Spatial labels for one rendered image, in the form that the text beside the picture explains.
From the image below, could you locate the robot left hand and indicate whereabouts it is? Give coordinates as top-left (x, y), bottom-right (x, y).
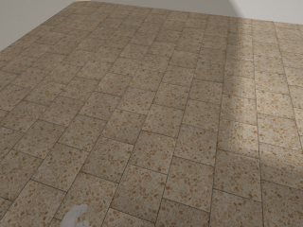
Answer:
top-left (59, 203), bottom-right (92, 227)

